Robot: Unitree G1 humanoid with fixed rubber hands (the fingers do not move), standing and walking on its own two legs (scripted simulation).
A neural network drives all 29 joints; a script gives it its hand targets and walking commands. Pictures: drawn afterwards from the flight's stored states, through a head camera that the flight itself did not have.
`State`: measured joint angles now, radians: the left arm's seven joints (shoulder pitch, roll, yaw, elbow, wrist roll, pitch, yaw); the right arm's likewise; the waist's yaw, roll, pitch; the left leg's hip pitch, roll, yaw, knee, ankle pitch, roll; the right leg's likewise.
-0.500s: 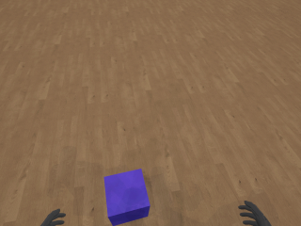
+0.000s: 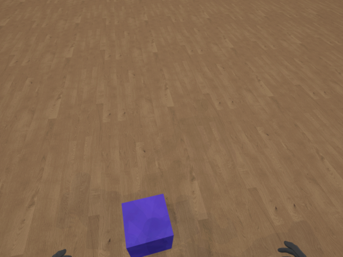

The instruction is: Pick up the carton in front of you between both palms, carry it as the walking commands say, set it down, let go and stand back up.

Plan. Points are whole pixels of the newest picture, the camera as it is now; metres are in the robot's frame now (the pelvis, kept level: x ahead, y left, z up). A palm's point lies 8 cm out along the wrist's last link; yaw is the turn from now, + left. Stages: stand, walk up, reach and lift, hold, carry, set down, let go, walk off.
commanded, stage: stand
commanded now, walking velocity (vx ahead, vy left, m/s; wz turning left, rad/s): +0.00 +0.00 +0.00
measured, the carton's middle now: (147, 226) +0.39 +0.10 -0.65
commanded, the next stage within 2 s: none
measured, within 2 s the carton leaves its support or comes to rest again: neither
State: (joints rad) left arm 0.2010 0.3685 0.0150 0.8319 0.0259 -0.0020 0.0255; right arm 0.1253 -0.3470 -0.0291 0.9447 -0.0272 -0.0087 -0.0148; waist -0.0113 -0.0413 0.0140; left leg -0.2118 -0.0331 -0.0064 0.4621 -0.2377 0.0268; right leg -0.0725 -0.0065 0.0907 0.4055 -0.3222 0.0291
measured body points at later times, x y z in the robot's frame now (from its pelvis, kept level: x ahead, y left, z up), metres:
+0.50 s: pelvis -0.01 +0.00 +0.00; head -0.01 +0.01 +0.45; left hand +0.08 +0.30 -0.12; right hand +0.09 -0.32 -0.10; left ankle +0.01 +0.10 -0.74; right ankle -0.06 -0.15 -0.74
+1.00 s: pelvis -0.02 -0.01 +0.01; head -0.02 +0.00 +0.46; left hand +0.07 +0.31 -0.12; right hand +0.08 -0.33 -0.10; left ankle +0.01 +0.10 -0.74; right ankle -0.06 -0.15 -0.74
